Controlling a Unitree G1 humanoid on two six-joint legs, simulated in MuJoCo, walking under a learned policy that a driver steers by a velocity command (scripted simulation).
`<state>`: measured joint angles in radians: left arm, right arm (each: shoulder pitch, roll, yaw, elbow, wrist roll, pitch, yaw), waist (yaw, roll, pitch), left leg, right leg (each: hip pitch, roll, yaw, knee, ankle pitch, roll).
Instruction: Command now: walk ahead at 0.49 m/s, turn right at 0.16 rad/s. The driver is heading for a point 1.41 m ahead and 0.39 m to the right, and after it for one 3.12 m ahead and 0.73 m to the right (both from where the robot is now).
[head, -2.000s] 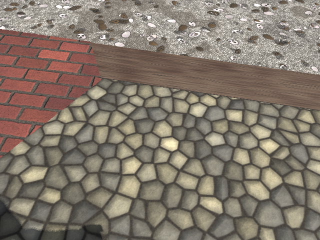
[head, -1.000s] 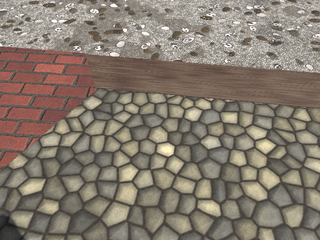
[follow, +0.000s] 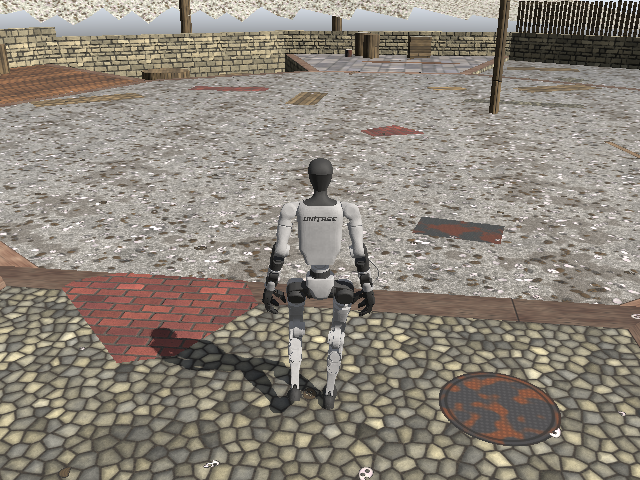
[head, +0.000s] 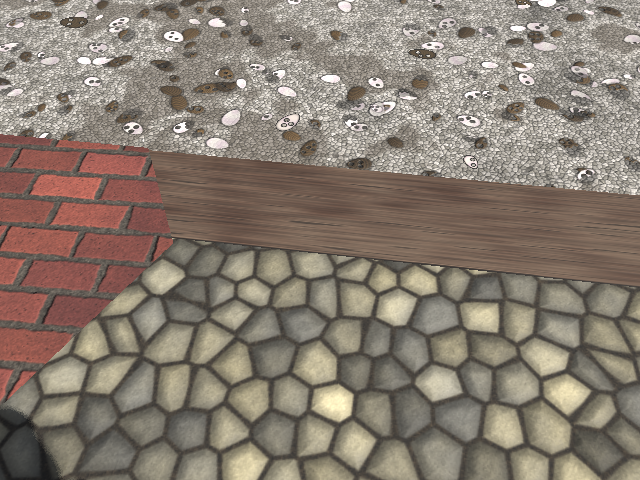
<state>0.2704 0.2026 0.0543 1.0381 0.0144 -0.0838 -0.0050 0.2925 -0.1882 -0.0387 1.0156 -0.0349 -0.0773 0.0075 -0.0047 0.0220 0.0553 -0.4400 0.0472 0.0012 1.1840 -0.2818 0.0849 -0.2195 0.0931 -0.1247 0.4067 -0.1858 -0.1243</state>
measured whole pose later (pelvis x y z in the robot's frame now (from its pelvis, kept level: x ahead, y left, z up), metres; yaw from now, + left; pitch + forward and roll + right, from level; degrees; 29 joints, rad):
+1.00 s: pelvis +0.51 -0.10 -0.01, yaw -32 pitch +1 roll +0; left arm 0.12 0.24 0.06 0.81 0.03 -0.03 -0.02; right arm 0.34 -0.22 -0.05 0.91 -0.01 -0.06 0.00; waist -0.04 0.01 0.07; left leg -0.29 0.10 0.08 1.19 -0.39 0.01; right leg -0.37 0.08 -0.10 0.57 -0.22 -0.13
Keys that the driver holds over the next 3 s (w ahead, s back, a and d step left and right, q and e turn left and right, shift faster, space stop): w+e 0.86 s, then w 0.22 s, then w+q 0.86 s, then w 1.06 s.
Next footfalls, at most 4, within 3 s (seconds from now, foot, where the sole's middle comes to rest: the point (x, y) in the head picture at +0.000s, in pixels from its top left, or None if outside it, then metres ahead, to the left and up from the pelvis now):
0.36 left None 0.40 0.10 -0.77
0.90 right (426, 439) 0.57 -0.19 -0.77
1.48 left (427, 305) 0.90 -0.23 -0.77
2.02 right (497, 220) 1.18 -0.45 -0.77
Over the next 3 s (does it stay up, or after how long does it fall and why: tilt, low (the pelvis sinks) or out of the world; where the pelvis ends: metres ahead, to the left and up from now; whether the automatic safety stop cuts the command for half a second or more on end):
stays up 1.56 -0.24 -0.15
